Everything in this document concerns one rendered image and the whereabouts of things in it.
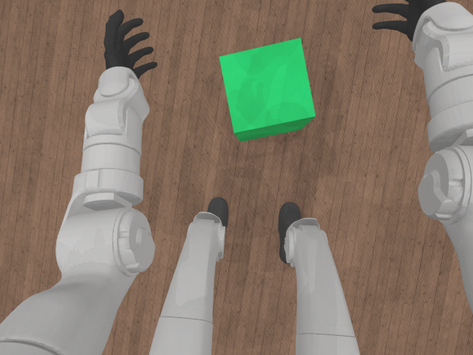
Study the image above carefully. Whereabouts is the robot left forearm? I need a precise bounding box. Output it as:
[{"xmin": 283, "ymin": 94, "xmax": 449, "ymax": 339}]
[{"xmin": 55, "ymin": 67, "xmax": 149, "ymax": 269}]

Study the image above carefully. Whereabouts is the robot right forearm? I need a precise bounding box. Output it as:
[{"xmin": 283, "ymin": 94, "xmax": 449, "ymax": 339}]
[{"xmin": 412, "ymin": 2, "xmax": 473, "ymax": 153}]

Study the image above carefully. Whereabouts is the robot left shin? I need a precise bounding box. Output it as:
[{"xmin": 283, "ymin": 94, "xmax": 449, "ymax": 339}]
[{"xmin": 187, "ymin": 212, "xmax": 221, "ymax": 234}]

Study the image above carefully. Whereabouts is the left robot upper arm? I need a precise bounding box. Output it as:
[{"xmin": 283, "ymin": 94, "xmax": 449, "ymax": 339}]
[{"xmin": 0, "ymin": 207, "xmax": 155, "ymax": 355}]

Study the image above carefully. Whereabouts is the right robot upper arm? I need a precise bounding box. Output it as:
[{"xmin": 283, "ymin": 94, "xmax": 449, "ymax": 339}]
[{"xmin": 418, "ymin": 146, "xmax": 473, "ymax": 313}]

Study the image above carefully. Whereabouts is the robot right hand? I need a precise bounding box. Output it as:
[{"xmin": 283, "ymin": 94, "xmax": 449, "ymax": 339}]
[{"xmin": 372, "ymin": 0, "xmax": 446, "ymax": 41}]

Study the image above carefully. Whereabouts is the left robot thigh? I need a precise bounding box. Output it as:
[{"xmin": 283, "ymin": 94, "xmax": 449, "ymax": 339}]
[{"xmin": 149, "ymin": 219, "xmax": 225, "ymax": 355}]

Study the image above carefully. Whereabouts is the robot left hand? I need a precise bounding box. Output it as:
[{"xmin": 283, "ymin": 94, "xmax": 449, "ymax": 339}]
[{"xmin": 103, "ymin": 10, "xmax": 157, "ymax": 79}]

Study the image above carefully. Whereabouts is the carton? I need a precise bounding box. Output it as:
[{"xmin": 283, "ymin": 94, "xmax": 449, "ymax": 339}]
[{"xmin": 220, "ymin": 38, "xmax": 316, "ymax": 142}]

